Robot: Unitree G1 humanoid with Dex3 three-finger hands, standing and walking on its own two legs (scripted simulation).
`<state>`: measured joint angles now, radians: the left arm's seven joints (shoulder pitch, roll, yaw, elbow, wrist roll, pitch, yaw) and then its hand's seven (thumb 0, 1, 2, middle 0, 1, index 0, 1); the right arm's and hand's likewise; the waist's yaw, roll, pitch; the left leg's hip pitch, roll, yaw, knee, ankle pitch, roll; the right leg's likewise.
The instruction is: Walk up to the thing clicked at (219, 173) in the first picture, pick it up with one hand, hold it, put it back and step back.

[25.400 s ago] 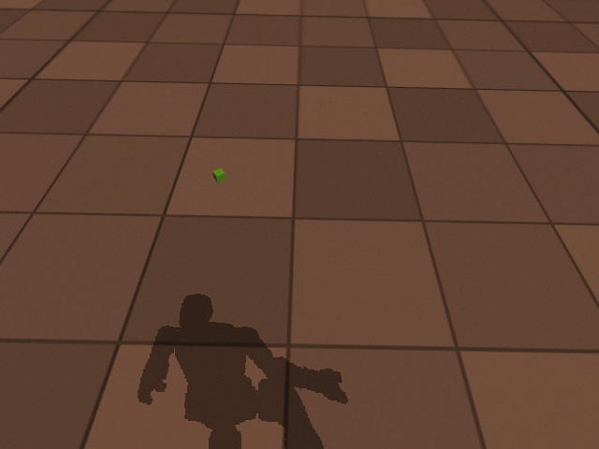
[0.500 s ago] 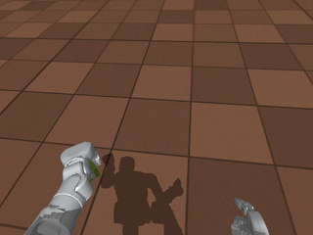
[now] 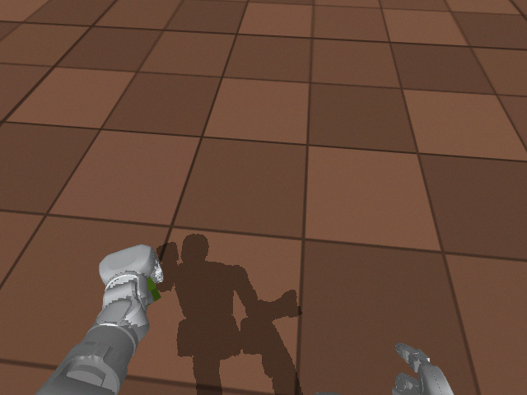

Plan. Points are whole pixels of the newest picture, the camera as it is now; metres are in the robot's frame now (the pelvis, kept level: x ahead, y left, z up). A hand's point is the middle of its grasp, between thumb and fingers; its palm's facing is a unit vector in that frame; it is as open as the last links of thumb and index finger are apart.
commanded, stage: crouch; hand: left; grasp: from above
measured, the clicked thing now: (142, 290) +0.32 +0.24 -0.13
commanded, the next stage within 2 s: lower in 1.78 s
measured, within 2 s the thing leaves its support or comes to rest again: neither
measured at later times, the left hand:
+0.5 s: hand (176, 287) +0.39 +0.23 -0.32, palm faces -0.33 -0.18 -0.92, open 5.3 cm
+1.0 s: hand (191, 299) +0.42 +0.23 -0.50, palm faces -0.36 -0.21 -0.91, open 5.4 cm
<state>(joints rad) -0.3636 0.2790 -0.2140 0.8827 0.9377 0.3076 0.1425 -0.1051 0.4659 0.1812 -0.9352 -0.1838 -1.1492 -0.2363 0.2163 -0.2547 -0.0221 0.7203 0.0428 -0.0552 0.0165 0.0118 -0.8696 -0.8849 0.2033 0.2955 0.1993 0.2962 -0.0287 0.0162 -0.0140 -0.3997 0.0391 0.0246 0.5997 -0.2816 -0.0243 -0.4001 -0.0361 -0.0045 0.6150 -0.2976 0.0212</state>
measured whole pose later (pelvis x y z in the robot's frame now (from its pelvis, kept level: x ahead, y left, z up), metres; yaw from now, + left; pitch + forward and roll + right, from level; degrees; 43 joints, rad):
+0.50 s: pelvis -0.05 +0.01 -0.20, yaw -2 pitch +33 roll -3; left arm -0.92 0.40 0.07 1.46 0.90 0.28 0.50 -0.12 0.49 0.13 -0.96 -0.15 -1.20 -0.20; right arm 0.25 -0.23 -0.02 0.82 -0.07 -0.12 0.07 0.01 -0.88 -0.88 0.20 0.29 0.20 0.30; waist -0.20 0.05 -0.20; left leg -1.62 0.07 -0.03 1.62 -0.59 -0.02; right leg -1.59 -0.01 0.00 1.59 -0.58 0.03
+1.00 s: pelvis -0.07 +0.00 -0.35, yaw -4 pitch +38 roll -4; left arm -1.08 0.56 0.15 1.51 1.00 0.19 0.45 -0.12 0.49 0.13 -0.96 -0.15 -1.18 -0.19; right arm 0.16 -0.26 0.02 0.82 -0.13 -0.17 0.15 0.01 -0.90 -0.89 0.20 0.29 0.20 0.30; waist -0.25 0.03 -0.13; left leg -2.11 0.05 -0.10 2.13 -0.68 -0.04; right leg -2.07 0.00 -0.02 2.09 -0.68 0.03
